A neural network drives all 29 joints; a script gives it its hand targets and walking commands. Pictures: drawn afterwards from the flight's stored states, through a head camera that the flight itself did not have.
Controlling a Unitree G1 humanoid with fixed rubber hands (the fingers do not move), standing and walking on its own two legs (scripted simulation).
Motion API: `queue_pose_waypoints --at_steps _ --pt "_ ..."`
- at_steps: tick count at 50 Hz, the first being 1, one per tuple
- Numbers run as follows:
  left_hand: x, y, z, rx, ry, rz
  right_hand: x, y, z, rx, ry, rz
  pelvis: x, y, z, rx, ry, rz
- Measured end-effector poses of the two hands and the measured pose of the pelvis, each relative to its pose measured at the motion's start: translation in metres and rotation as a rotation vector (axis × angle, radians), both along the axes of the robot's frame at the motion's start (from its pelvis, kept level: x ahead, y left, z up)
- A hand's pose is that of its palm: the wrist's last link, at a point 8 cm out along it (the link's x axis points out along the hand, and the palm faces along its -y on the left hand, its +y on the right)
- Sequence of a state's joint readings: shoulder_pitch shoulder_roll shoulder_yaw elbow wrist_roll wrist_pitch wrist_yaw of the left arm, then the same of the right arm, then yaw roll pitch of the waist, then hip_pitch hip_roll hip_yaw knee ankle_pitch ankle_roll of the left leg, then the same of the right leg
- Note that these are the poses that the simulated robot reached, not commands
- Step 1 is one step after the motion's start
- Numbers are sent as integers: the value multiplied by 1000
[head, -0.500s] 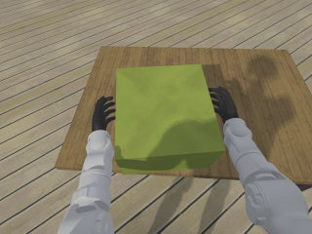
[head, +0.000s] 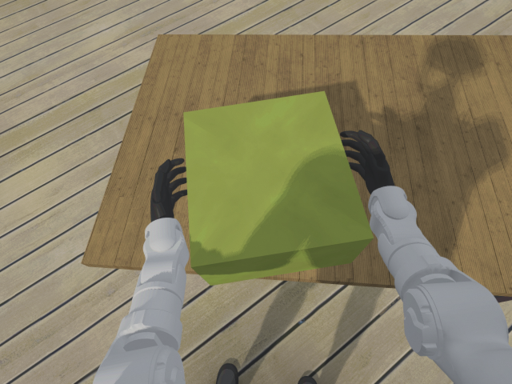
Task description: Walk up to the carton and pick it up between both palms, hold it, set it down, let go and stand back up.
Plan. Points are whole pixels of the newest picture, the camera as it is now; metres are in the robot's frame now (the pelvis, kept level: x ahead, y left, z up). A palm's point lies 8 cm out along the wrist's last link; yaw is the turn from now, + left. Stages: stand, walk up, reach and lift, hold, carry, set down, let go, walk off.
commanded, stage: set down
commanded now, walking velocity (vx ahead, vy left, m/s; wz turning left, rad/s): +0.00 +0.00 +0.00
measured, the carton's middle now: (267, 188) +0.43 +0.05 -0.05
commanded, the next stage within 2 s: none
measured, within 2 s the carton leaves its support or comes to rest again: rests again in 0.54 s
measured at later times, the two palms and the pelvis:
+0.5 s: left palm (167, 215) +0.36 +0.20 -0.01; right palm (377, 176) +0.44 -0.13 -0.01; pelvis -0.02 +0.00 +0.00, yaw +0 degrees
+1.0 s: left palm (168, 216) +0.35 +0.20 -0.01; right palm (378, 174) +0.44 -0.13 -0.01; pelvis -0.02 +0.00 +0.00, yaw -1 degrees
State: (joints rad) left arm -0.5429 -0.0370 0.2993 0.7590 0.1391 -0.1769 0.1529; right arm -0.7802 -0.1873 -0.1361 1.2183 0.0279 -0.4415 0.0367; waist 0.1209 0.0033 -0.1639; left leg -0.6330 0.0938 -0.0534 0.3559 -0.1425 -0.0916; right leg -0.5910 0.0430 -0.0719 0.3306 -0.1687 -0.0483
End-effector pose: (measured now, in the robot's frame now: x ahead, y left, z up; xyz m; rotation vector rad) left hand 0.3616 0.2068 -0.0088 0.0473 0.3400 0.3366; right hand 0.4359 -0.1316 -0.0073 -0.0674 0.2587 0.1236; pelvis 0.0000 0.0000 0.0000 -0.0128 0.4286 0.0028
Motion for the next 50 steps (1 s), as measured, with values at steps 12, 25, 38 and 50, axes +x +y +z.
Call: queue_pose_waypoints --at_steps 12,25,38,50 --pt "-6 -1 -1 -11 -28 24 1 0 1 -9 -16 24 -10 0 -2 -5 24 -4" --pt "-7 -4 -3 -31 -35 35 3 -3 0 -5 12 36 -16 1 -3 -7 36 -5" --pt "-6 -5 -5 -51 -46 49 6 -3 1 -12 14 45 -15 1 -3 -7 43 -5" --pt "-7 -5 -6 -64 -52 57 7 -3 1 -16 16 50 -16 1 -3 -7 44 -5"
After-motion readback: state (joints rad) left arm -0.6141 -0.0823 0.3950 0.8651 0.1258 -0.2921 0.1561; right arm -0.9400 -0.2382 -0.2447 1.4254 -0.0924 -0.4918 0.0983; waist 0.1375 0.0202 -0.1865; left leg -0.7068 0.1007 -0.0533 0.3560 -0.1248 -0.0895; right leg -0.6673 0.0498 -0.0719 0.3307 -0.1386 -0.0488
